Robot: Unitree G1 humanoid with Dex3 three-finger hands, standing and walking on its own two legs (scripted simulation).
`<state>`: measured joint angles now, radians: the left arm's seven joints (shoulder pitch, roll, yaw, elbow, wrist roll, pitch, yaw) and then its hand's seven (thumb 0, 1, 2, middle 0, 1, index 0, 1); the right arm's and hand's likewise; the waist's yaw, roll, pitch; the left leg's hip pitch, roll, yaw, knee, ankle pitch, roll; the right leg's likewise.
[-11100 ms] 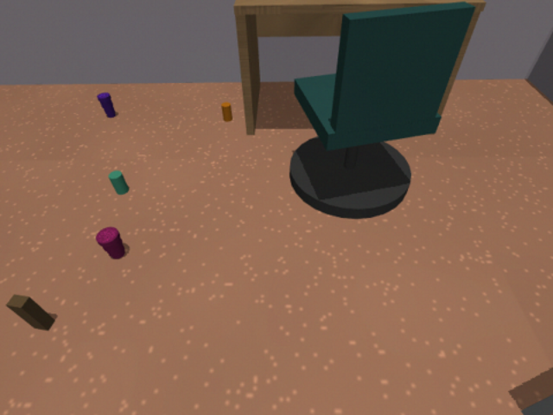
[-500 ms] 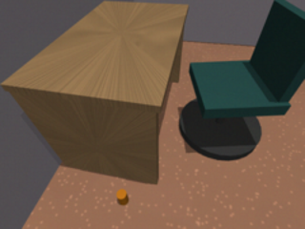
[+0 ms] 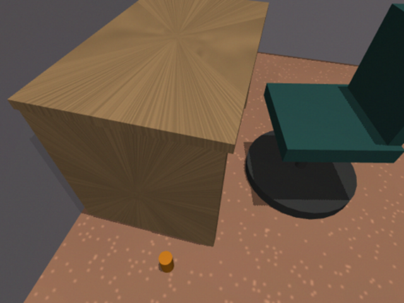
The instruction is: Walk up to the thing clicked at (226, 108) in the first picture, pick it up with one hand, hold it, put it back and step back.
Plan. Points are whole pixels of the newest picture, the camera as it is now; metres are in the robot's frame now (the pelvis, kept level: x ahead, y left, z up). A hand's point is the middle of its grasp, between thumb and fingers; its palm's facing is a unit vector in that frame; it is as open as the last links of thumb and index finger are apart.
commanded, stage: walk up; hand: left
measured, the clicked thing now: (166, 262) +0.44 +0.19 -0.71
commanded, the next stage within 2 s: stand in 1.44 s
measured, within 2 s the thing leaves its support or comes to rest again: neither
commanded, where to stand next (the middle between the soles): +0.05 -0.03 m, yaw -2 degrees
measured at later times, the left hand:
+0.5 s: hand out of the picture +0.16 +0.23 -0.14, palm faces -0.02 -0.94 -0.34, open 7.4 cm
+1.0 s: hand out of the picture +0.13 +0.23 -0.15, palm faces -0.04 -0.94 -0.33, open 7.4 cm
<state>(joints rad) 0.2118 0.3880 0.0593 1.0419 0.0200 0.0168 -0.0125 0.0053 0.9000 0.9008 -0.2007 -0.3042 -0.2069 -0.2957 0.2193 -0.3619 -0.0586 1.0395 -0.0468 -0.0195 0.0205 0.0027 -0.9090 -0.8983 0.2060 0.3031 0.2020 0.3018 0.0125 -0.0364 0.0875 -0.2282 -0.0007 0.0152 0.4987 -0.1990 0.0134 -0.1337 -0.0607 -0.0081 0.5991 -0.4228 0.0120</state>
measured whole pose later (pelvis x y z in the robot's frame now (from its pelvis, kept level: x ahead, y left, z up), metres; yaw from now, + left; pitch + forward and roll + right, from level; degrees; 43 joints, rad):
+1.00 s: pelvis +0.04 -0.02 +0.01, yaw -2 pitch -2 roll +0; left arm 0.08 0.35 0.03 1.12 0.01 0.02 -0.02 0.01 0.90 0.90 -0.20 -0.30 -0.21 -0.30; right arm 0.09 -0.35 -0.02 1.10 -0.01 0.00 0.00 0.00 -0.91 -0.90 0.21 0.30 0.20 0.30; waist 0.00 -0.01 0.08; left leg -0.09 0.03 0.03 0.33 -0.20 -0.02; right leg -0.17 0.01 0.02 0.36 -0.15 -0.01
